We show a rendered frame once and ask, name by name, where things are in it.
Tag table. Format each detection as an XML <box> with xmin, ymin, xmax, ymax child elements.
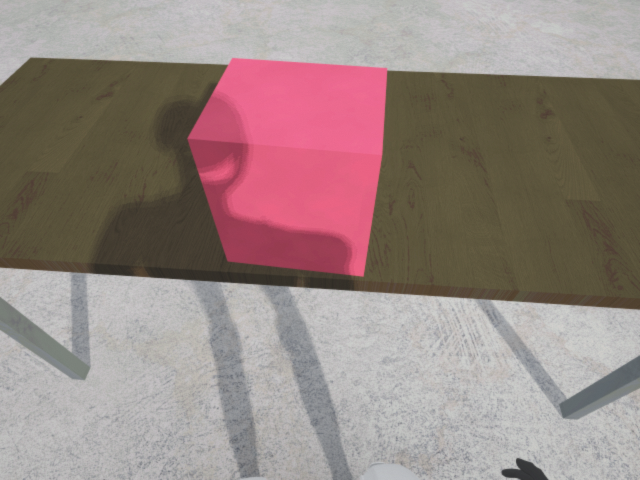
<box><xmin>0</xmin><ymin>57</ymin><xmax>640</xmax><ymax>420</ymax></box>

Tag carton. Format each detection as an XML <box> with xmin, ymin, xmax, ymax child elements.
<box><xmin>187</xmin><ymin>58</ymin><xmax>387</xmax><ymax>277</ymax></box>

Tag robot right hand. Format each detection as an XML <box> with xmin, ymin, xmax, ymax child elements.
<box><xmin>501</xmin><ymin>458</ymin><xmax>548</xmax><ymax>480</ymax></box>

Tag robot right shin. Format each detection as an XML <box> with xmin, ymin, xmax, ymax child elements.
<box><xmin>367</xmin><ymin>462</ymin><xmax>385</xmax><ymax>471</ymax></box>

